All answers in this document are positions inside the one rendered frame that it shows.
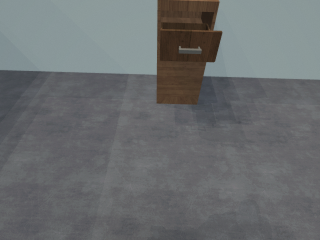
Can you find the drawer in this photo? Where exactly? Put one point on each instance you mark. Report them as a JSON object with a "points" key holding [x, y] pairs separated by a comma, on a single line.
{"points": [[188, 36]]}

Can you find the handle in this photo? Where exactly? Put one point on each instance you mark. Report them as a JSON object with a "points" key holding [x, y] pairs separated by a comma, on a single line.
{"points": [[189, 50]]}

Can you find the cabinet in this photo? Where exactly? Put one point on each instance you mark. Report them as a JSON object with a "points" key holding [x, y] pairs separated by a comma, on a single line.
{"points": [[179, 82]]}

